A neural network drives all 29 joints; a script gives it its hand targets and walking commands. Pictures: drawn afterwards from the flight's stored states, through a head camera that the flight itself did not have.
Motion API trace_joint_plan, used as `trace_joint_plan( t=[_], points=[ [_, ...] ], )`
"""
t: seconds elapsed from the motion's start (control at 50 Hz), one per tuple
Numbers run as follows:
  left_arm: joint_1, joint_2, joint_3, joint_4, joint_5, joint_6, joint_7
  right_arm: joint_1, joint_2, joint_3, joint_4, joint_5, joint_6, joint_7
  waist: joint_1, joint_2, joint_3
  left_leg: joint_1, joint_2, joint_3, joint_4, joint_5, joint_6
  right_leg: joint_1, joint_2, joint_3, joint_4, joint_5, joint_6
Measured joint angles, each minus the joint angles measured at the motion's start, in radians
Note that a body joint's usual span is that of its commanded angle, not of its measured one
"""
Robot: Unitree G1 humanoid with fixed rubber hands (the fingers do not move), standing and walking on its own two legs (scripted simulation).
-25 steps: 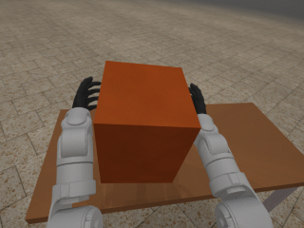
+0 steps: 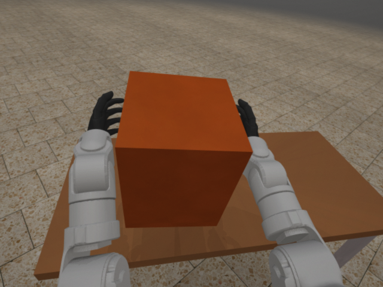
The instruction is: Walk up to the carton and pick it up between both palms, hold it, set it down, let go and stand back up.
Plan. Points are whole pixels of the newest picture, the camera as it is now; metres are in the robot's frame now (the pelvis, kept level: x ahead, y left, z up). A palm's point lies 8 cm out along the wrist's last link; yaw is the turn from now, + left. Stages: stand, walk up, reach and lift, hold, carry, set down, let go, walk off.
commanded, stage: hold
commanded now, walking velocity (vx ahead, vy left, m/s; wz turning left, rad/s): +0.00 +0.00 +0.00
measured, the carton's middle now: (176, 153) +0.36 +0.01 +0.15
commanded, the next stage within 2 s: none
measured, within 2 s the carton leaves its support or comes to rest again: neither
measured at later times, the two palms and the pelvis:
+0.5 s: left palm (101, 133) +0.36 +0.15 +0.20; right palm (247, 138) +0.36 -0.14 +0.19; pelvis +0.00 +0.00 +0.00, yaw +0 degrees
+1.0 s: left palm (101, 133) +0.36 +0.15 +0.20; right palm (248, 139) +0.36 -0.14 +0.19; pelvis +0.00 +0.00 +0.00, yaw +0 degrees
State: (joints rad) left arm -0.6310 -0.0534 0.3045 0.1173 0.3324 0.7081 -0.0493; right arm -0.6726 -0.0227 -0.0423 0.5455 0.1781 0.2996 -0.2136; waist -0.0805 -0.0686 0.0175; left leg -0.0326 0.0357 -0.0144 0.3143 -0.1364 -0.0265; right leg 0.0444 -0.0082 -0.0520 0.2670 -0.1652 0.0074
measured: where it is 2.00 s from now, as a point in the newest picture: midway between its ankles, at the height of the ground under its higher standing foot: outside the picture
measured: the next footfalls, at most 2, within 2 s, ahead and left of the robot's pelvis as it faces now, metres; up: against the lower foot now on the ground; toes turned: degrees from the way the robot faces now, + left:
none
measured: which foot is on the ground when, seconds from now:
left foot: down 0.00-1.00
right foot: down 0.00-1.00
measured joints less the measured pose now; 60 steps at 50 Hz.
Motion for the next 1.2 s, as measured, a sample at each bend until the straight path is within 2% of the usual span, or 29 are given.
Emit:
trace_joint_plan(
  t=[0.32, 1.2],
  points=[
    [0.044, -0.011, -0.006, -0.046, 0.006, 0.011, -0.003, 0.029, -0.013, 0.042, -0.024, 0.028, 0.005, -0.011, -0.006, 0.0, 0.011, 0.024, 0.002, -0.001, 0.007, -0.014, -0.002, 0.028, 0.003, 0.001, -0.003, -0.008, -0.001],
    [0.016, -0.004, -0.002, -0.01, 0.009, 0.001, -0.009, 0.019, -0.007, 0.025, -0.003, 0.012, -0.008, -0.01, -0.003, 0.003, 0.007, 0.016, 0.001, -0.001, -0.001, -0.005, -0.001, 0.016, 0.005, 0.005, -0.005, -0.001, -0.003]
  ],
)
